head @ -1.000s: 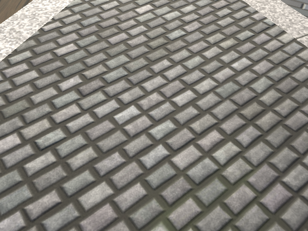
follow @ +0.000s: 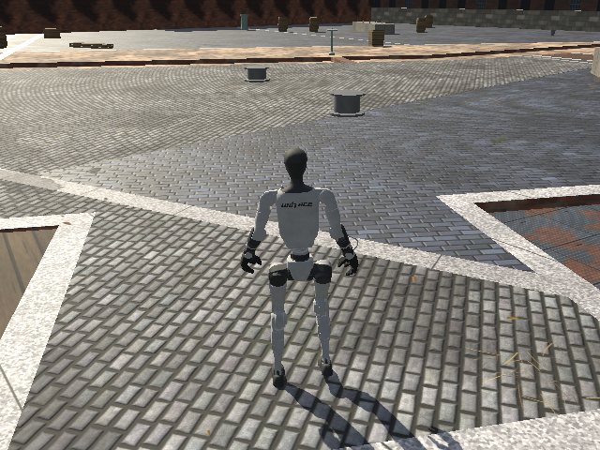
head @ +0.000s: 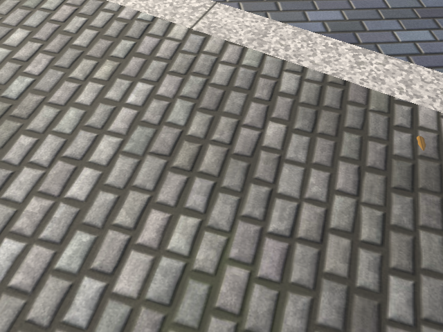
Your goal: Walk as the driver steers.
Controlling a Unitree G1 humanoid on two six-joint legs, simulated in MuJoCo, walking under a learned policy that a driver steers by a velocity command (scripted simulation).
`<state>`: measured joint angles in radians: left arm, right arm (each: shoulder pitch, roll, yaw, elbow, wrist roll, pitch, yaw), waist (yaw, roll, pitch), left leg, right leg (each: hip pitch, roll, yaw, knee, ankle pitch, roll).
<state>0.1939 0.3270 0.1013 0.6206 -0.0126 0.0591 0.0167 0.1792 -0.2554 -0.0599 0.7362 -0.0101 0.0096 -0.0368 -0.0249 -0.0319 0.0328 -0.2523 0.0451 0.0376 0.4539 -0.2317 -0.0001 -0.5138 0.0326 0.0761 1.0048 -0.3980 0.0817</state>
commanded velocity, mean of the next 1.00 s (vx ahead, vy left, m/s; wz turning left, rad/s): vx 0.26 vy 0.00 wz -0.08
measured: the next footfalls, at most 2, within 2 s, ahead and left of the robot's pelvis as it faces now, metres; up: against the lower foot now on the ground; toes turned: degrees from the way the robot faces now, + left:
right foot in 0.14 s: +0.04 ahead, -0.14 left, +0.00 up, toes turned +0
left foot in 0.58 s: +0.13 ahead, +0.10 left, +0.00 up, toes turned +0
